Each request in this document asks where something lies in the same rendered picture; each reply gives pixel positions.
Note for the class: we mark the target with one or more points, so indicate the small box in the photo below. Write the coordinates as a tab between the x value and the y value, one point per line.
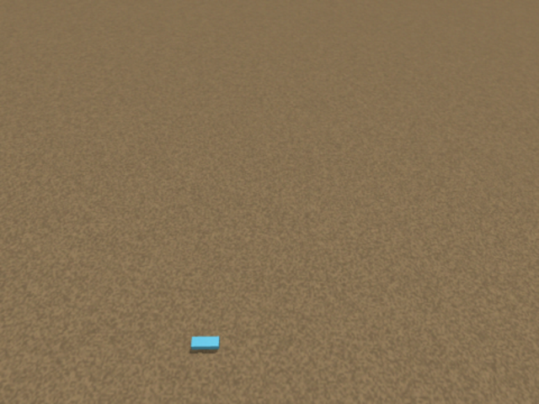
205	342

